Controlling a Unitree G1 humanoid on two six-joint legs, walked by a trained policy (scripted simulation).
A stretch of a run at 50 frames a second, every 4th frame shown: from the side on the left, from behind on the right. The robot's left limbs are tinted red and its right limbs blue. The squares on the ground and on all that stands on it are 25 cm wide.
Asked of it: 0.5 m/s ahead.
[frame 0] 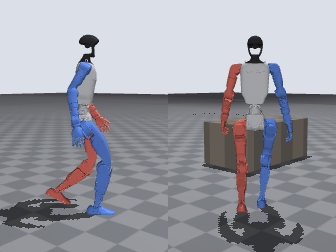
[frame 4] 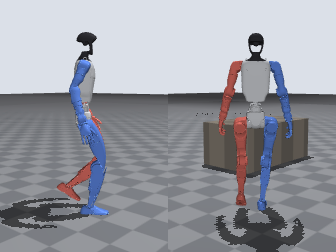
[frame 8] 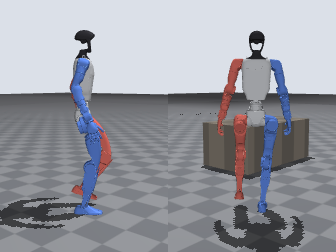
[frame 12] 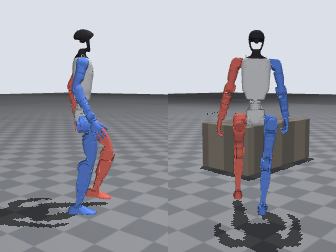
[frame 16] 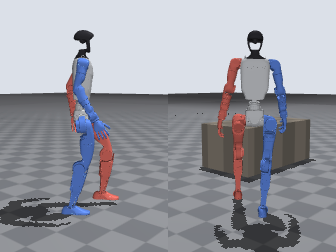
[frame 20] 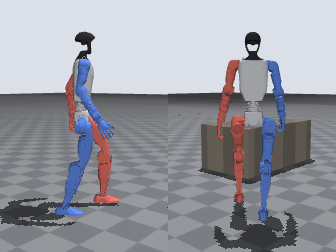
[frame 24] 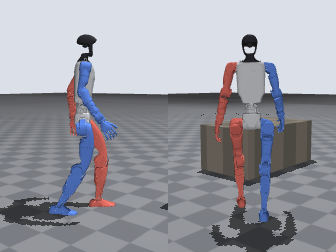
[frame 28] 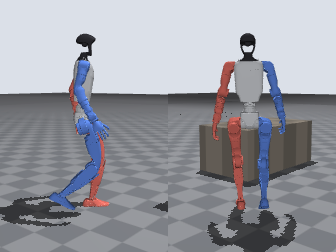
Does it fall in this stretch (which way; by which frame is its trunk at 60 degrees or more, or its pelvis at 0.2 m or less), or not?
no
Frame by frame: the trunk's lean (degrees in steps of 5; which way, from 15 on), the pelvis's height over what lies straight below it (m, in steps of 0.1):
0: 5, 0.7
4: 5, 0.8
8: 0, 0.8
12: 0, 0.8
16: 0, 0.8
20: 5, 0.8
24: 5, 0.8
28: 5, 0.8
